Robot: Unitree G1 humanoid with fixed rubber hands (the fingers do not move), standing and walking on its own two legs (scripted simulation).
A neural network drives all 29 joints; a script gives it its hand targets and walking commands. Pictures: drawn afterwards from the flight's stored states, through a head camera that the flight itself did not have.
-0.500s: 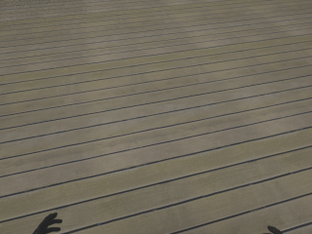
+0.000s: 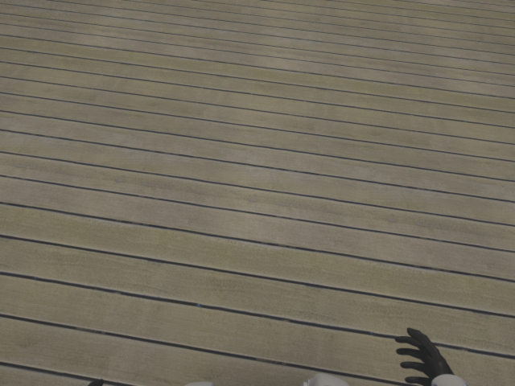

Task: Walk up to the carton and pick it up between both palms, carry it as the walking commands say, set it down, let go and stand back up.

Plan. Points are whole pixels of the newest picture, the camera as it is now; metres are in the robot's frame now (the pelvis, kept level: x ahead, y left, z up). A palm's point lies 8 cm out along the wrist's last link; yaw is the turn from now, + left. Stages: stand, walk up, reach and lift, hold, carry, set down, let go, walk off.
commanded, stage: walk up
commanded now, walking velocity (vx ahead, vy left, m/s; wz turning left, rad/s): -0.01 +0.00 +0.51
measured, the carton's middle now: out of the picture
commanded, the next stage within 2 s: none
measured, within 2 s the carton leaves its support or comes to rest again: neither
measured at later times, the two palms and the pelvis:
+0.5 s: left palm out of the picture +0.01 +0.25 -0.07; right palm out of the picture +0.12 -0.29 -0.11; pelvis -0.03 -0.04 +0.02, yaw +13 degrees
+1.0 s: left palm out of the picture -0.09 +0.29 -0.11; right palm out of the picture +0.13 -0.19 -0.08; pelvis -0.04 +0.02 +0.02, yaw +29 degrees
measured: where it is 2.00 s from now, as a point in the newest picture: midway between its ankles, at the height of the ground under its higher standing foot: (159, 345)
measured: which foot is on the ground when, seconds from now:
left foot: down 0.00-0.36, up 0.38-0.78, down 0.80-1.00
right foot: up 0.00-0.34, down 0.36-0.80, up 0.82-1.00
